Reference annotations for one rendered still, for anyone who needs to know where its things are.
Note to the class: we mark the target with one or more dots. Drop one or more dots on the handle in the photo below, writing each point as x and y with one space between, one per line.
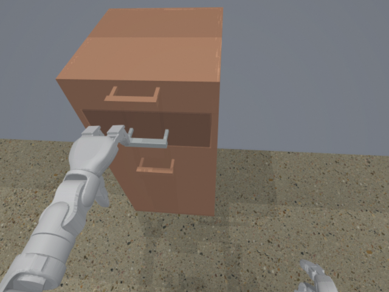
131 101
149 143
154 171

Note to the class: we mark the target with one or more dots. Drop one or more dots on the cabinet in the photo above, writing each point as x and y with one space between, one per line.
173 54

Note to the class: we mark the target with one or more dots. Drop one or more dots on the drawer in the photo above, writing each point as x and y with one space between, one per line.
185 129

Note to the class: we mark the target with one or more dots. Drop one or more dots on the robot left hand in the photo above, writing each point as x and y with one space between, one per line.
95 152

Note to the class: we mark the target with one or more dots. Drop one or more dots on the robot right hand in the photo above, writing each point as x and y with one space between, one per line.
322 283

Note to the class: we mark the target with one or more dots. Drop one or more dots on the robot left forearm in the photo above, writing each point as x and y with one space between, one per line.
41 265

